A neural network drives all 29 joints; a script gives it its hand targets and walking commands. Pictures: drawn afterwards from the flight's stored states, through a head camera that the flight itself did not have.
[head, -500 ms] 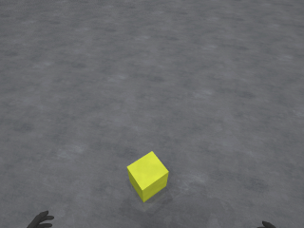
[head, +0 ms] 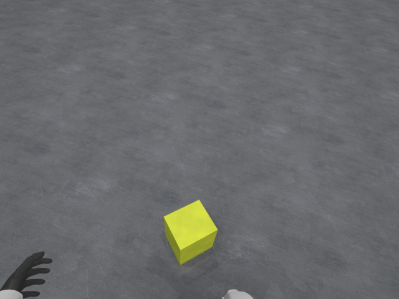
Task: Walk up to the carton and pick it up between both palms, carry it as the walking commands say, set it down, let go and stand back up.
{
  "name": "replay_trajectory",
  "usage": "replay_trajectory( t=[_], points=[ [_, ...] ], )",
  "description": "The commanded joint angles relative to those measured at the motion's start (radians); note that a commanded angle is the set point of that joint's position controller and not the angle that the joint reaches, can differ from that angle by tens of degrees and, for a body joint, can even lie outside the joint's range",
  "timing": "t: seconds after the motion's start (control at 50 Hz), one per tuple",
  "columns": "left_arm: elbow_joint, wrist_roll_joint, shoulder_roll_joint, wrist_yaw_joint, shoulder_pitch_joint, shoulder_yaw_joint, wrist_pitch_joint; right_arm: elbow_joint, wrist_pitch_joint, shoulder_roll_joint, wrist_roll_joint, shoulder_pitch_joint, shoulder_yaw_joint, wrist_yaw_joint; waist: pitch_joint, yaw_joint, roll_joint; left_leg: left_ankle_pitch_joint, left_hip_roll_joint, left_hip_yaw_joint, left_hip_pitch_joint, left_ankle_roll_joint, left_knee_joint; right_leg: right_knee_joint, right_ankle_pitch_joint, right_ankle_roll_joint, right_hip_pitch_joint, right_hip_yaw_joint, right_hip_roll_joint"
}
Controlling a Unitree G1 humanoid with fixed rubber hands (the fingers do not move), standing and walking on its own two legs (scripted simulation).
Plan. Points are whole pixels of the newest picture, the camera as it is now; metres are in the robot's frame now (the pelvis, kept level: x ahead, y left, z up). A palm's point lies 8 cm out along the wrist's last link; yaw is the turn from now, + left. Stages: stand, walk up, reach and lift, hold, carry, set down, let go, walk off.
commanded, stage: walk up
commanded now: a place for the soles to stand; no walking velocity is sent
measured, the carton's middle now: (189, 232) +0.51 -0.01 -0.66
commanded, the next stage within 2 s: none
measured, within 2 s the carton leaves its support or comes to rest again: neither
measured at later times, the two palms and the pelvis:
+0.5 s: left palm out of the picture +0.11 +0.22 -0.12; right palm out of the picture +0.22 -0.48 -0.05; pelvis +0.09 -0.13 -0.02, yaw +13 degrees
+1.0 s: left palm out of the picture +0.11 +0.15 -0.10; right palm (359, 202) +0.37 -0.46 -0.11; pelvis +0.14 -0.20 -0.02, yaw +24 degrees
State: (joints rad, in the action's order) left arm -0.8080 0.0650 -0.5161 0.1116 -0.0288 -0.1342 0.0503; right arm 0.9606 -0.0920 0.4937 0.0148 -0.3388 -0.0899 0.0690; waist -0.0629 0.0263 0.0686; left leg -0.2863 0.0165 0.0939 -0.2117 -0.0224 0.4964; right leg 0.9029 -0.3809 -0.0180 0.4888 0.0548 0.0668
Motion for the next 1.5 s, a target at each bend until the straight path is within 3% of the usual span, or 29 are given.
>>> replay_trajectory(
  t=[0.0,0.06,0.1,0.12,0.14,0.18,0.24,0.34,0.36,0.38,0.4,0.42,0.52,0.6,0.62,0.64,0.66,0.7,0.76,0.82,0.84,0.86,0.88,0.92,0.96,1.0,1.14,1.3,1.48],
  points=[
    [0.131,0.0,-0.095,0.019,0.092,-0.034,0.002,-0.097,-0.022,0.302,0.011,-0.033,-0.071,0.02,0.01,0.014,-0.2,0.095,0.223,0.247,-0.016,0.238,-0.116,-0.028,-0.033,-0.007,0.06,0.024,0.032],
    [0.16,-0.012,-0.104,0.015,0.044,-0.041,0.005,-0.116,-0.016,0.321,0.013,-0.038,-0.076,0.026,0.034,-0.015,-0.241,0.157,0.203,0.228,-0.11,0.217,-0.048,-0.118,-0.044,0.014,-0.089,-0.023,0.002],
    [0.14,-0.012,-0.123,0.003,-0.106,-0.052,-0.002,-0.127,-0.002,0.282,0.013,-0.011,-0.056,0.028,0.075,-0.097,-0.179,0.151,0.145,0.137,-0.292,0.174,0.119,-0.244,-0.025,0.043,-0.376,-0.077,-0.054],
    [0.115,-0.005,-0.178,-0.007,-0.238,-0.068,-0.011,-0.131,0.004,0.205,0.017,-0.037,-0.029,0.034,0.112,-0.161,0.041,0.001,0.05,0.03,-0.42,0.138,0.366,-0.388,-0.095,0.066,-0.549,-0.016,-0.02],
    [0.149,0.009,-0.306,-0.014,-0.264,-0.088,-0.018,-0.174,0.0,0.135,-0.004,-0.031,-0.002,0.043,0.115,-0.179,0.353,-0.372,-0.105,-0.075,-0.643,0.064,0.589,-0.646,-0.32,0.176,-0.535,0.482,0.298],
    [0.166,-0.026,-0.235,-0.014,-0.173,-0.062,-0.019,-0.142,0.001,0.245,-0.006,-0.02,-0.024,0.05,0.071,-0.105,0.099,-0.231,0.021,-0.032,-0.523,0.06,0.714,-0.641,-0.439,0.269,-0.324,0.442,0.301],
    [0.176,-0.019,-0.18,-0.026,-0.102,-0.037,-0.017,-0.076,-0.001,0.233,-0.009,-0.14,-0.034,0.018,0.002,-0.042,0.134,-0.213,0.038,-0.128,-0.307,0.038,0.489,-0.566,-0.242,0.255,-0.159,0.179,0.179],
    [0.211,-0.014,-0.118,-0.022,-0.079,-0.015,0.005,-0.089,-0.023,0.184,-0.006,-0.256,-0.039,0.019,0.034,0.031,0.057,-0.012,0.003,-0.127,0.102,0.092,0.097,-0.379,-0.192,0.212,0.05,0.056,0.143],
    [0.211,-0.021,-0.063,-0.028,-0.091,0.001,0.002,-0.102,-0.029,0.224,0.007,-0.278,-0.056,0.023,0.044,0.066,-0.085,-0.112,0.052,0.028,0.223,0.103,0.016,-0.177,-0.215,0.143,0.17,0.002,0.087],
    [0.242,-0.031,-0.02,-0.03,-0.093,0.012,-0.005,-0.137,-0.035,0.341,0.02,-0.278,-0.082,0.033,0.025,0.066,-0.313,-0.319,0.32,0.589,0.248,0.195,-0.18,0.092,-0.169,0.053,0.36,-0.081,-0.032],
    [0.23,-0.017,-0.114,-0.043,-0.103,-0.016,0.012,-0.154,-0.028,0.37,0.001,-0.219,-0.09,0.045,0.001,0.054,-0.15,-0.305,0.454,0.654,0.129,0.264,-0.214,0.193,-0.163,0.035,0.347,0.021,0.016],
    [0.211,-0.023,-0.137,-0.049,-0.112,-0.026,0.015,-0.157,-0.026,0.331,-0.008,-0.163,-0.079,0.045,-0.019,0.024,-0.11,-0.182,0.409,0.546,0.06,0.299,-0.161,0.235,-0.122,0.029,0.282,0.037,0.046],
    [0.123,-0.042,-0.086,-0.05,-0.22,-0.014,-0.009,-0.205,-0.018,0.244,0.009,-0.048,-0.03,0.014,0.018,-0.021,-0.232,0.36,0.189,0.128,-0.172,0.242,0.048,0.087,-0.068,0.03,0.001,-0.052,0.011],
    [0.085,-0.059,-0.078,-0.077,-0.274,-0.009,-0.04,-0.253,0.022,0.226,0.003,0.034,-0.023,-0.014,0.063,-0.071,-0.255,0.197,0.108,0.072,-0.33,0.177,0.208,-0.209,0.051,0.053,-0.296,-0.16,-0.086],
    [0.083,-0.047,-0.112,-0.087,-0.278,-0.011,-0.053,-0.256,0.032,0.176,-0.001,0.025,-0.007,-0.017,0.057,-0.085,-0.155,0.083,0.068,0.056,-0.375,0.136,0.299,-0.302,0.041,0.061,-0.337,-0.091,-0.061],
    [0.103,-0.033,-0.203,-0.097,-0.267,-0.017,-0.071,-0.275,0.034,0.096,-0.01,0.009,0.018,-0.018,0.061,-0.082,0.071,-0.042,-0.048,0.004,-0.456,0.068,0.52,-0.479,-0.051,0.133,-0.304,0.27,0.186],
    [0.114,-0.05,-0.261,-0.098,-0.203,-0.024,-0.076,-0.279,0.042,0.136,-0.015,0.015,0.001,-0.003,0.101,-0.068,0.115,-0.348,-0.06,0.019,-0.418,0.047,0.632,-0.543,0.014,0.276,-0.186,0.498,0.393],
    [0.101,-0.053,-0.217,-0.1,-0.142,0.004,-0.084,-0.236,0.049,0.192,-0.014,0.006,-0.014,-0.011,0.014,-0.035,0.034,-0.282,-0.005,0.043,-0.355,0.048,0.643,-0.48,0.038,0.279,-0.108,0.353,0.328],
    [0.084,-0.045,-0.212,-0.105,-0.111,0.017,-0.082,-0.188,0.052,0.17,-0.004,-0.042,-0.019,-0.035,0.016,-0.03,0.153,-0.262,-0.02,-0.074,-0.255,0.052,0.484,-0.428,0.177,0.23,-0.101,0.178,0.24],
    [0.066,-0.054,-0.185,-0.11,-0.113,0.034,-0.081,-0.183,0.047,0.133,0.006,-0.03,-0.018,-0.052,0.059,-0.002,0.124,-0.113,-0.036,-0.11,-0.081,0.08,0.172,-0.315,0.254,0.184,-0.093,0.072,0.208],
    [0.056,-0.058,-0.145,-0.113,-0.129,0.048,-0.083,-0.185,0.04,0.147,0.018,-0.013,-0.023,-0.054,0.07,0.002,0.056,-0.075,-0.011,-0.014,-0.019,0.1,0.084,-0.235,0.247,0.145,-0.059,0.049,0.187],
    [0.065,-0.07,-0.099,-0.112,-0.13,0.061,-0.087,-0.208,0.035,0.22,0.026,0.041,-0.038,-0.056,0.083,-0.022,-0.144,0.032,0.132,0.3,-0.017,0.167,0.024,-0.098,0.126,0.077,0.023,-0.037,0.078],
    [0.049,-0.082,-0.094,-0.119,-0.118,0.06,-0.082,-0.212,0.033,0.237,0.004,0.079,-0.038,-0.057,0.097,-0.022,-0.16,0.109,0.214,0.381,-0.093,0.252,0.017,-0.09,-0.063,0.049,-0.05,-0.09,-0.002],
    [0.009,-0.078,-0.091,-0.122,-0.128,0.062,-0.09,-0.201,0.041,0.179,-0.003,0.147,-0.01,-0.055,0.102,-0.053,-0.117,0.165,0.126,0.206,-0.191,0.191,0.099,-0.242,-0.01,0.073,-0.209,-0.055,0.01],
    [-0.014,-0.059,-0.172,-0.126,-0.113,0.053,-0.11,-0.18,0.054,0.131,-0.015,0.154,0.003,-0.059,0.082,-0.043,-0.015,0.197,0.001,0.05,-0.217,0.08,0.265,-0.398,0.086,0.136,-0.218,0.104,0.159],
    [-0.034,-0.059,-0.213,-0.126,-0.121,0.046,-0.112,-0.159,0.066,0.124,-0.012,0.135,0.002,-0.062,0.086,-0.032,0.016,0.075,-0.016,-0.008,-0.208,0.061,0.308,-0.417,0.246,0.209,-0.226,0.146,0.265],
    [-0.031,-0.074,-0.135,-0.124,-0.043,0.064,-0.09,-0.139,0.063,0.167,-0.005,0.178,-0.007,-0.071,0.093,-0.029,-0.075,0.217,0.056,0.187,-0.143,0.138,0.116,-0.286,0.058,0.074,-0.194,-0.072,0.069],
    [-0.09,-0.062,-0.157,-0.122,-0.027,0.052,-0.09,-0.094,0.071,0.15,-0.002,0.211,0.006,-0.072,0.085,-0.034,-0.074,0.155,0.01,0.121,-0.191,0.1,0.116,-0.402,0.004,0.105,-0.27,-0.041,0.143],
    [-0.14,-0.061,-0.103,-0.115,-0.048,0.06,-0.081,-0.077,0.073,0.144,0.0,0.279,0.016,-0.066,0.076,-0.051,-0.164,0.036,0.057,0.248,-0.202,0.117,-0.057,-0.397,-0.035,0.072,-0.321,-0.084,0.037]
  ],
)
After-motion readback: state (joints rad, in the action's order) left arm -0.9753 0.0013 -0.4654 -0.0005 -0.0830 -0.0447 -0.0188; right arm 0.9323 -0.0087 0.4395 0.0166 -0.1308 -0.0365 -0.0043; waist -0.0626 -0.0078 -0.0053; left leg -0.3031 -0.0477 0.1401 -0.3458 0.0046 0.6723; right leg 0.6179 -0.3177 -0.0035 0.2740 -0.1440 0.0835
